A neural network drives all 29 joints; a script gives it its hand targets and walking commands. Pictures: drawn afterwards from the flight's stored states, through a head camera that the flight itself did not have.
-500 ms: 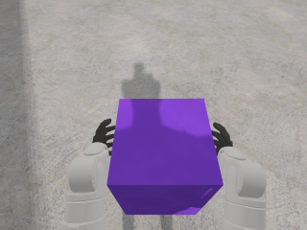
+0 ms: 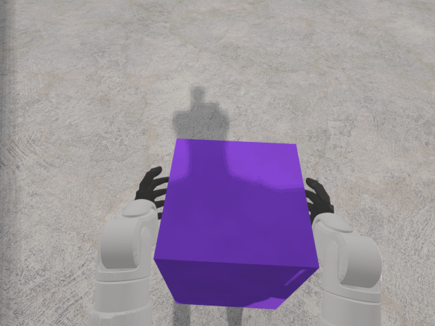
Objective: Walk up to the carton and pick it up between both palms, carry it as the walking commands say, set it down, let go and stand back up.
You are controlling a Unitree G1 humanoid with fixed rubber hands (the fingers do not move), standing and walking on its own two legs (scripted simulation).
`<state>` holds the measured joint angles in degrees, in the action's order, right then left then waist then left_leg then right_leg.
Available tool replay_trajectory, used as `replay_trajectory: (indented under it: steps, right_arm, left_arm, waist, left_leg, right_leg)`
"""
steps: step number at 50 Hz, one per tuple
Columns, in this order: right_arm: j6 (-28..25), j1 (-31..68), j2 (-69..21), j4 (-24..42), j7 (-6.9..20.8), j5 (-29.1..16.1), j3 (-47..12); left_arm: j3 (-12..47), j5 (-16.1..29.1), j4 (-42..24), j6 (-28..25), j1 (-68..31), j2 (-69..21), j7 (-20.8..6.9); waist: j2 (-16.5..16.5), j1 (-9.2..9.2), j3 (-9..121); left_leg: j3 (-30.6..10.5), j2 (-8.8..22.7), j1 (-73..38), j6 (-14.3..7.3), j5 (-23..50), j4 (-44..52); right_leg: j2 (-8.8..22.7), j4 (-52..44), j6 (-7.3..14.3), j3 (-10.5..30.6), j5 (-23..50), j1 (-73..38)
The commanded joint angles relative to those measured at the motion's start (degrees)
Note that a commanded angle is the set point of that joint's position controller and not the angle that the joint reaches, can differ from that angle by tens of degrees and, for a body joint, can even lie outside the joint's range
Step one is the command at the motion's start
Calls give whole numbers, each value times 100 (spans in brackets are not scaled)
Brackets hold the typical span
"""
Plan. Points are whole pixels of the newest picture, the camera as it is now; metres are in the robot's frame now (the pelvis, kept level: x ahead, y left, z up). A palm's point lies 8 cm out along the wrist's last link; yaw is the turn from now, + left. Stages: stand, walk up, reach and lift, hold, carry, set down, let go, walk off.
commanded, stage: carry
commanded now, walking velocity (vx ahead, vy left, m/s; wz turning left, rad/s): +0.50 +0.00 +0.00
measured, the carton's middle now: (230, 231) +0.28 -0.02 +0.01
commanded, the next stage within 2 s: none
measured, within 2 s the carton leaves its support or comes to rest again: neither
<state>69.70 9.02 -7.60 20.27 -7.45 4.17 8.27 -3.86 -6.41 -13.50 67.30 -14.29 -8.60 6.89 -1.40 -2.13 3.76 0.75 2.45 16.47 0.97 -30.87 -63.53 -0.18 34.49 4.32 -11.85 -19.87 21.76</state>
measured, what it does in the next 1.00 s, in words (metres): walks ahead: left foot, then right foot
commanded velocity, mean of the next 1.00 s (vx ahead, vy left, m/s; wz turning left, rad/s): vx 0.33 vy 0.00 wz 0.00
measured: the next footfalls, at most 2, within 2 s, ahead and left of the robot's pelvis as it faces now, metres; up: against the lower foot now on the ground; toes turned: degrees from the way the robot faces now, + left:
left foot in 0.24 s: +0.39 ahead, +0.10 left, +0.00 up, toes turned +6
right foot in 0.60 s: +0.61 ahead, -0.14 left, +0.00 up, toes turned -13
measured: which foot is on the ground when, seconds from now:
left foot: up 0.00-0.22, down 0.24-0.60, up 0.62-0.84, down 0.86-1.00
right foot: down 0.00-0.24, up 0.26-0.58, down 0.60-1.00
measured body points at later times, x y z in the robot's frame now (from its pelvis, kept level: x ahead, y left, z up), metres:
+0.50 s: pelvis +0.38 +0.00 +0.02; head +0.44 -0.01 +0.46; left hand +0.69 +0.12 +0.06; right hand +0.65 -0.17 +0.05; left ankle +0.35 +0.10 -0.72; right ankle +0.42 -0.11 -0.69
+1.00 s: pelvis +0.71 -0.03 +0.01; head +0.74 -0.02 +0.46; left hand +1.01 +0.12 +0.07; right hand +1.01 -0.17 +0.08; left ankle +0.69 +0.06 -0.72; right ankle +0.61 -0.14 -0.72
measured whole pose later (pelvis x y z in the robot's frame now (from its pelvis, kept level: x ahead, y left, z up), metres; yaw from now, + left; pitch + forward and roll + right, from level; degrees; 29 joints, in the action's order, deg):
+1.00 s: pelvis +0.71 -0.03 +0.01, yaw -4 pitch +6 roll +0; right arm 69.1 12.8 -8.3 15.9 -7.0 5.9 4.2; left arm -8.6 -5.4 -17.6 68.4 -12.0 -8.1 6.8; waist 0.8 2.3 4.1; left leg 8.9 1.5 19.0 -2.6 -18.5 -31.4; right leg 3.3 31.3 -2.1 -7.9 -23.4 12.6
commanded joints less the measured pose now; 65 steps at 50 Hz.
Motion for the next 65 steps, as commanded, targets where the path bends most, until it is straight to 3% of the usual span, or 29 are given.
replay_trajectory:
  steps: [1, 5, 10, 11, 12, 13, 14, 15, 18, 22, 26, 28, 30, 31, 33, 36, 41, 42, 45, 47, 49, 52, 54, 56, 57, 59, 61, 63, 65]
  right_arm:
    - [-168, 3795, -5596, 798, 1711, -2793, -4674]
    - [-308, 3496, -5671, 796, 1575, -2566, -4538]
    - [-358, 3001, -5494, 994, 1368, -2150, -4383]
    - [-339, 2878, -5414, 905, 1355, -2107, -4348]
    - [-309, 2881, -5244, 773, 1358, -2052, -4306]
    - [-275, 2932, -5105, 618, 1359, -1993, -4249]
    - [-260, 2942, -5184, 562, 1370, -1920, -4299]
    - [-275, 2960, -5274, 538, 1372, -1924, -4261]
    - [-408, 2998, -5620, 554, 1381, -2023, -4253]
    - [-491, 3528, -5713, 997, 1426, -2365, -4491]
    - [-466, 3770, -5491, 1478, 1500, -2536, -4841]
    - [-401, 3647, -5400, 1418, 1541, -2510, -4847]
    - [-274, 3613, -5204, 1248, 1575, -2484, -4741]
    - [-175, 3481, -5171, 930, 1594, -2456, -4674]
    - [-31, 3524, -5066, 515, 1652, -2531, -4698]
    - [-90, 3375, -5235, 366, 1704, -2495, -4522]
    - [-243, 3673, -5460, 615, 1608, -2451, -4394]
    - [-251, 3668, -5465, 674, 1597, -2417, -4355]
    - [-265, 3378, -5288, 581, 1494, -2219, -4199]
    - [-247, 3182, -5288, 472, 1434, -2077, -4105]
    - [-268, 3147, -5351, 485, 1412, -2024, -4089]
    - [-263, 3097, -5389, 555, 1374, -2010, -4090]
    - [-203, 3197, -5476, 689, 1392, -2120, -4242]
    - [-187, 3350, -5475, 948, 1398, -2275, -4426]
    - [-215, 3406, -5418, 1024, 1399, -2317, -4479]
    - [-289, 3518, -5383, 1169, 1406, -2406, -4539]
    - [-304, 3594, -5313, 1415, 1426, -2406, -4552]
    - [-243, 3675, -5282, 1454, 1413, -2365, -4555]
    - [-214, 3228, -5070, 1127, 1397, -2238, -4497]
  left_arm:
    - [3758, 2040, -869, -111, -2188, -5713, -1228]
    - [3967, 2400, -1268, -139, -2520, -5714, -1302]
    - [4189, 2706, -1498, 2, -2551, -5437, -1474]
    - [4212, 2669, -1434, 63, -2537, -5357, -1493]
    - [4189, 2631, -1311, 128, -2563, -5229, -1515]
    - [4150, 2558, -1066, 194, -2414, -5206, -1547]
    - [4122, 2546, -893, 207, -2402, -5255, -1601]
    - [4163, 2638, -839, 204, -2398, -5380, -1635]
    - [4217, 2907, -978, 84, -2725, -5595, -1681]
    - [4023, 2755, -979, -126, -2594, -5777, -1593]
    - [3807, 2360, -928, -218, -2183, -5721, -1432]
    - [3842, 2302, -975, -193, -2165, -5647, -1371]
    - [3825, 2225, -943, -102, -2059, -5441, -1348]
    - [3748, 2132, -771, -14, -2066, -5304, -1329]
    - [3701, 1982, -432, 26, -2007, -5275, -1307]
    - [3753, 2046, -372, -20, -1993, -5580, -1318]
    - [3980, 2456, -825, -75, -2696, -5829, -1372]
    - [4055, 2514, -978, -74, -2802, -5803, -1384]
    - [4035, 2564, -1034, 22, -2809, -5587, -1431]
    - [4151, 2699, -972, 131, -2865, -5656, -1490]
    - [4207, 2740, -1058, 139, -2856, -5652, -1508]
    - [4115, 2758, -955, 153, -2758, -5596, -1536]
    - [3980, 2613, -753, 122, -2526, -5624, -1498]
    - [3816, 2487, -664, 67, -2268, -5591, -1449]
    - [3778, 2421, -700, 37, -2236, -5572, -1423]
    - [3791, 2388, -920, -49, -2397, -5627, -1392]
    - [3799, 2426, -1102, -89, -2579, -5646, -1363]
    - [3777, 2424, -996, -60, -2340, -5644, -1355]
    - [3848, 2342, -785, 15, -2065, -5560, -1373]
  waist:
    - [333, 411, 2395]
    - [530, 391, 2129]
    - [1079, 173, 2304]
    - [822, 14, 2696]
    - [-217, -86, 3010]
    - [-1731, 19, 3059]
    - [-1411, 66, 3096]
    - [-870, -19, 3036]
    - [-223, 32, 2571]
    - [-138, 67, 2309]
    - [-666, 187, 2266]
    - [-274, 238, 2529]
    - [788, 427, 2972]
    - [1514, 401, 2949]
    - [1253, 390, 2866]
    - [538, 379, 2409]
    - [840, 228, 2383]
    - [754, 193, 2541]
    - [-798, 110, 2919]
    - [-1060, 59, 2670]
    - [-1112, 124, 2634]
    - [-365, 142, 2843]
    - [433, 130, 2704]
    - [398, 9, 2661]
    - [-50, -74, 2740]
    - [-1287, -159, 2505]
    - [-768, -196, 1972]
    - [-398, -42, 1689]
    - [-72, 354, 2697]
  left_leg:
    - [-148, 253, 3607, -67, 321, -273]
    - [333, 23, 2535, -53, 1215, 1902]
    - [1556, -754, -724, -265, 3616, 3896]
    - [1058, -363, -2160, -619, 3538, 3655]
    - [-569, 721, -3472, -1192, 3484, 3524]
    - [-2963, 2186, -4233, -1905, 4245, 4022]
    - [-3425, 2403, -4003, -2011, 4435, 4247]
    - [-2996, 2273, -3901, -2034, 4470, 4149]
    - [-1942, 1886, -3062, -1467, 4705, 4367]
    - [-896, 1738, -2286, -1076, 3865, 4714]
    - [236, 1208, -1577, -637, 3456, 4482]
    - [796, 702, -938, -316, 3534, 3626]
    - [913, 247, 882, -26, 2605, 1930]
    - [768, -130, 1874, 48, 343, 874]
    - [129, 11, 2639, -41, -201, 9]
    - [32, 258, 2663, 15, 1, 1045]
    - [779, -221, 285, -68, 2263, 4235]
    - [720, -90, -486, -130, 2972, 4375]
    - [-1223, 1754, -2619, -989, 7829, 3739]
    - [-1081, 1755, -3173, -1141, 8882, 3423]
    - [-470, 1412, -2955, -843, 8831, 3211]
    - [175, 921, -1753, -329, 8016, 2813]
    - [483, 538, -1223, -201, 7382, 2488]
    - [573, 330, -2016, -307, 7797, 2810]
    - [294, 503, -3053, -534, 8814, 2755]
    - [-813, 1325, -5558, -1067, 12281, 2496]
    - [-976, 1328, -5428, -963, 11925, 2760]
    - [-655, 1125, -3707, -627, 10333, 3017]
    - [511, 606, -237, -69, 7099, 1340]
  right_leg:
    - [2079, -917, 680, 2326, 5400, -5094]
    - [1686, -1333, 423, 1430, 4984, -4045]
    - [884, -237, -136, -97, 6142, -2382]
    - [791, 681, -269, -92, 5259, -1324]
    - [456, 2226, -459, -58, 3667, 236]
    - [-315, 3804, -594, 317, -560, 1588]
    - [-45, 4347, -420, 998, -1057, 1502]
    - [97, 4472, -390, 1138, -777, 1760]
    - [620, 3285, -421, 1386, -356, 1832]
    - [479, 1005, -498, 870, -292, 1040]
    - [67, -953, -444, 94, 1544, -457]
    - [193, -1159, -268, 97, 2173, -1897]
    - [1463, -1268, 375, 1851, 1996, -3837]
    - [2390, -1687, 787, 3299, 2098, -4452]
    - [2631, -1502, 1279, 3567, 2981, -4552]
    - [2314, -1411, 841, 2309, 4212, -4089]
    - [1346, -850, -23, 484, 4663, -2729]
    - [1173, -677, -294, 330, 4118, -2314]
    - [422, 261, -775, 270, 391, -234]
    - [332, -186, -679, 491, -844, 311]
    - [434, -714, -672, 353, -1, -92]
    - [637, -512, -636, 269, 3473, -1653]
    - [723, 40, -533, 292, 5410, -2051]
    - [434, 917, -597, -182, 5830, -1347]
    - [223, 1144, -648, -342, 4464, -280]
    - [-268, 981, -741, -403, -1228, 2652]
    - [-397, 709, -661, -296, -1585, 3134]
    - [-398, -17, -411, -219, -361, 1421]
    - [229, -1070, -92, 227, 4165, -3390]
